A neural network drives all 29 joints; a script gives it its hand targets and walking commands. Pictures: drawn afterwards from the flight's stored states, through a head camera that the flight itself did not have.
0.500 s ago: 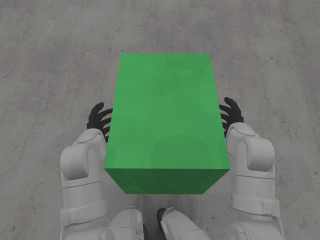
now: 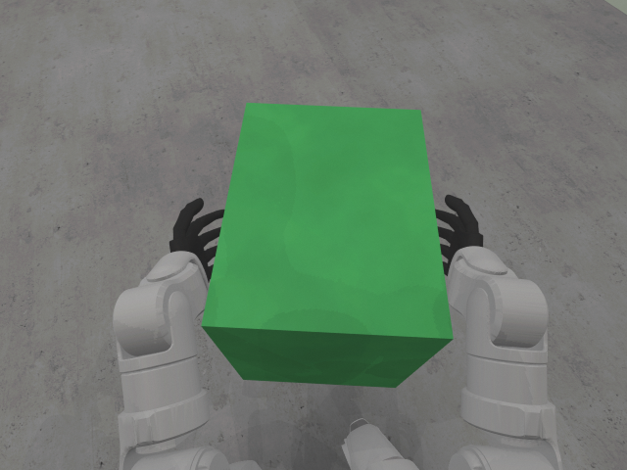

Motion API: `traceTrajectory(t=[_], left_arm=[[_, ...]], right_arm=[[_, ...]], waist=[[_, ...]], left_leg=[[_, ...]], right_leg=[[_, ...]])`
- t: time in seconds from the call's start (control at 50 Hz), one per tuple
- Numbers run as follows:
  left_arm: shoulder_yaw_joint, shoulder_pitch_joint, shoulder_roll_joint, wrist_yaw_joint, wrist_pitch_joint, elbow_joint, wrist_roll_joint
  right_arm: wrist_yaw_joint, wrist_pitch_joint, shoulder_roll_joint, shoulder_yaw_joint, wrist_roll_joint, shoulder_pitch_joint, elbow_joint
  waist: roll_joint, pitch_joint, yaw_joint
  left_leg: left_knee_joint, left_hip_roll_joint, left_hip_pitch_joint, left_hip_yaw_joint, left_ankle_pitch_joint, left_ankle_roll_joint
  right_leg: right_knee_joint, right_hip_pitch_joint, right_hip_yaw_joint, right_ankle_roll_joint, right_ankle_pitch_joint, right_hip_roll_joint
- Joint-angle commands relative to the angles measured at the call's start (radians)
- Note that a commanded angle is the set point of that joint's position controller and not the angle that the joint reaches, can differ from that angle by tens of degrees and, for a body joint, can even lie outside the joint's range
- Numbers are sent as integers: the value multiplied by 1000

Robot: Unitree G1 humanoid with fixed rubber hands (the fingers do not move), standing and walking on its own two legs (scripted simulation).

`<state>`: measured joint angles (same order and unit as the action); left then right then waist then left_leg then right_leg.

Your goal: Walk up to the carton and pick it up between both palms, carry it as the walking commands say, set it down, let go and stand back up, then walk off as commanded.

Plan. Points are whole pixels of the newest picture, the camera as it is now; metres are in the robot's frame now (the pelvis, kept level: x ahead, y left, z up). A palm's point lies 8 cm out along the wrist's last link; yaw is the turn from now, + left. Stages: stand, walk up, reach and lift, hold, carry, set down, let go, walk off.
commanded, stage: carry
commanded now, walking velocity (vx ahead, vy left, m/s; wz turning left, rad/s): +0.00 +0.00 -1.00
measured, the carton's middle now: (325, 254) +0.38 +0.00 +0.00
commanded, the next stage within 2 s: none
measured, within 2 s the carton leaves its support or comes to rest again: neither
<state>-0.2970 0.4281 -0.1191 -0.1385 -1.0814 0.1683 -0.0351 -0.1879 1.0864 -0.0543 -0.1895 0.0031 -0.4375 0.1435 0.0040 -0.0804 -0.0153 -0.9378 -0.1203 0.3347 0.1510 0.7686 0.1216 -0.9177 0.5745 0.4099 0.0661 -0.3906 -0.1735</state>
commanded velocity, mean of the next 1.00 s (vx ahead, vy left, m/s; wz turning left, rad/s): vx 0.00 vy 0.00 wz -1.00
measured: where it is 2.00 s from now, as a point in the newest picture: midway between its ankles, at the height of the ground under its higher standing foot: (525, 343)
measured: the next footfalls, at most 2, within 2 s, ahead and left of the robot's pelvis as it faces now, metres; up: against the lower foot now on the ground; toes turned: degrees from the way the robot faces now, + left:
left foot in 0.04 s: +0.01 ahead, +0.11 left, +0.00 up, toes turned +1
right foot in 0.30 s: +0.10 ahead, -0.25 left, +0.00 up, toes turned -4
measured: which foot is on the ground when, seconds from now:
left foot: up 0.00-0.02, down 0.04-0.30, up 0.32-0.56, down 0.58-0.98, up 1.00-1.00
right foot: down 0.00-0.14, up 0.16-0.28, down 0.30-0.60, up 0.62-0.96, down 0.98-1.00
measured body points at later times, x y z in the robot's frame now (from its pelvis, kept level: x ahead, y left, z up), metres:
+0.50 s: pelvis +0.16 -0.14 +0.01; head +0.25 -0.18 +0.45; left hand +0.55 -0.18 +0.06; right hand +0.39 -0.46 +0.07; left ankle +0.20 -0.01 -0.65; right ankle +0.07 -0.25 -0.69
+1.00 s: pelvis +0.33 -0.29 +0.00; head +0.37 -0.30 +0.45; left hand +0.65 -0.49 +0.10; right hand +0.39 -0.67 +0.11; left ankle +0.33 -0.12 -0.65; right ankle +0.27 -0.41 -0.70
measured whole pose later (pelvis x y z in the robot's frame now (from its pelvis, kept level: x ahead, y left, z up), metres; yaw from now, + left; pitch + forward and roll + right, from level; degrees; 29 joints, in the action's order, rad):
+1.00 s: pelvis +0.33 -0.29 +0.00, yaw -58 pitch +1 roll +0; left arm -0.26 0.45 -0.11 -0.14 -1.09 0.18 0.01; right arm -0.16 1.09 -0.07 -0.24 -0.01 -0.51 0.10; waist 0.05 -0.05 -0.01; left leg -1.10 -0.29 0.22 0.41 0.47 0.04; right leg -0.80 0.52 0.09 -0.03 -0.23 -0.08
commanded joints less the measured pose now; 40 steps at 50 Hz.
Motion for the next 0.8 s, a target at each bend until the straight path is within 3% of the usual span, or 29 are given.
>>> traceTrajectory(t=[0.0, 0.02, 0.04, 0.06, 0.08, 0.1, 0.14, 0.2, 0.22, 0.24, 0.26, 0.28, 0.3, 0.32, 0.34, 0.36, 0.4, 0.42, 0.48, 0.5, 0.52, 0.54, 0.56, 0.58, 0.6, 0.62, 0.66, 0.72, 0.78], left_arm=[[736, 709, -752, 67, 94, 231, -206], [776, 742, -783, 63, 110, 280, -205], [815, 772, -827, 59, 110, 313, -216], [835, 819, -809, 50, 114, 352, -213], [856, 812, -817, 45, 115, 376, -205], [833, 868, -759, 34, 121, 402, -196], [780, 904, -690, 9, 118, 335, -159], [785, 735, -676, 17, 89, 219, -175], [749, 614, -658, 23, 68, 160, -164], [716, 555, -625, 32, 60, 131, -161], [654, 407, -595, 37, 47, 30, -136], [650, 373, -601, 41, 40, 16, -154], [637, 360, -593, 49, 43, 16, -158], [645, 404, -633, 57, 33, 15, -170], [630, 422, -644, 52, 34, 12, -169], [632, 497, -658, 51, 41, 11, -167], [678, 440, -710, 60, 64, 77, -179], [703, 474, -740, 57, 76, 114, -180], [791, 653, -764, 44, 109, 260, -197], [800, 681, -756, 35, 111, 258, -184], [811, 728, -747, 27, 117, 271, -180], [809, 714, -722, 19, 119, 265, -179], [820, 729, -738, 15, 111, 262, -175], [811, 680, -722, 4, 104, 273, -156], [824, 695, -705, 5, 108, 271, -162], [816, 803, -680, -5, 106, 276, -171], [801, 740, -652, 1, 83, 213, -152], [765, 575, -641, 16, 41, 104, -119], [678, 458, -639, 20, 17, -50, -81]], right_arm=[[86, -121, -927, 646, 257, -660, 187], [99, -139, -955, 663, 278, -676, 222], [106, -144, -979, 656, 275, -626, 223], [106, -162, -963, 641, 279, -616, 214], [112, -167, -953, 640, 273, -610, 220], [109, -167, -919, 610, 260, -634, 186], [102, -158, -868, 585, 245, -724, 143], [80, -134, -780, 595, 175, -645, 145], [70, -105, -758, 593, 157, -551, 118], [60, -85, -740, 598, 124, -478, 83], [56, -66, -735, 626, 110, -423, 78], [59, -59, -699, 603, 107, -397, 77], [62, -62, -692, 621, 124, -444, 114], [67, -67, -715, 614, 140, -504, 138], [65, -69, -728, 604, 152, -534, 140], [68, -86, -751, 615, 169, -636, 156], [68, -122, -800, 645, 197, -578, 264], [73, -135, -819, 646, 215, -588, 284], [89, -160, -875, 635, 225, -548, 226], [93, -165, -870, 631, 230, -603, 236], [100, -169, -885, 633, 237, -614, 209], [97, -172, -871, 622, 231, -594, 178], [85, -175, -838, 592, 221, -615, 184], [76, -168, -826, 567, 215, -570, 176], [76, -180, -795, 553, 200, -578, 170], [71, -181, -762, 524, 182, -662, 139], [67, -151, -733, 483, 110, -517, 21], [80, -98, -698, 521, 83, -432, 0], [85, -67, -628, 569, 119, -552, 105]], waist=[[79, 729, 10], [-33, 745, 22], [-171, 771, 42], [-393, 789, 54], [-589, 741, 46], [-667, 664, 34], [-595, 623, 22], [-241, 611, -3], [-69, 658, -21], [189, 689, -29], [542, 656, -11], [607, 660, -21], [570, 641, -24], [437, 583, -30], [457, 574, -27], [370, 621, -19], [311, 695, -10], [221, 708, -9], [57, 713, 13], [14, 720, 19], [-72, 756, 51], [-247, 804, 74], [-413, 792, 59], [-403, 798, 48], [-414, 790, 39], [-404, 709, 27], [-274, 566, 27], [-138, 390, 19], [-80, 435, 11]], left_leg=[[222, 14, -90, -78, -259, -45], [272, -13, -146, -72, -360, -59], [342, -88, -321, -73, -720, -92], [262, -212, -519, -89, -1265, -146], [207, -347, -696, -139, -1711, -205], [162, -452, -765, -125, -1972, -209], [154, -494, -855, -62, -1870, -211], [-52, -308, -565, 116, -1823, -95], [-200, -230, -335, 130, -1693, -42], [-344, -154, -40, 78, -1117, -2], [-381, -4, 303, 43, -133, 37], [-353, 62, 430, -45, 106, 54], [-302, 78, 454, -60, 151, 47], [-189, 82, 463, -56, 141, 51], [-153, 82, 500, -53, 124, 56], [-102, 84, 454, -85, 80, 39], [-118, 58, 393, -97, -28, 8], [-60, 56, 373, -100, -57, -5], [45, 66, 181, -51, -180, -34], [113, 43, 46, -51, -272, -49], [239, -17, -208, -64, -471, -88], [372, -162, -640, -99, -1219, -149], [273, -365, -994, -185, -1854, -210], [229, -444, -1015, -154, -2009, -200], [229, -461, -1014, -148, -2039, -200], [266, -468, -893, -123, -1862, -214], [303, -499, -669, -64, -1588, -240], [290, -393, -423, 86, -1423, -166], [182, -310, -426, 221, -1498, -99]], right_leg=[[176, -479, 177, -153, 1113, 150], [140, -439, 148, -167, 998, 149], [33, -289, 42, -145, 743, 104], [-70, -98, -77, -114, 462, 80], [-186, 152, -150, -97, -154, 55], [-191, 324, -164, -88, -404, 116], [-60, 390, -169, -76, -353, 139], [224, -3, -354, -122, -63, -23], [254, -290, -317, -144, 312, -35], [179, -571, -111, -201, 846, 35], [92, -832, 142, -257, 1695, 135], [70, -904, 271, -305, 1995, 165], [120, -883, 272, -288, 2014, 173], [154, -838, 244, -256, 1865, 161], [128, -872, 244, -246, 1885, 155], [116, -867, 246, -235, 1808, 146], [94, -815, 221, -209, 1719, 165], [101, -794, 247, -208, 1638, 168], [59, -579, 224, -169, 1554, 141], [21, -464, 176, -166, 1426, 144], [-87, -284, 78, -142, 1232, 125], [-253, 28, -120, -76, 577, 51], [-354, 366, -251, -27, -304, 14], [-453, 376, -302, -17, -312, 99], [-476, 380, -296, 0, -331, 124], [-411, 351, -246, 5, -352, 164], [-282, 283, -318, 6, -275, 223], [-40, 103, -448, -40, -102, 182], [52, -24, -548, -99, 46, 68]])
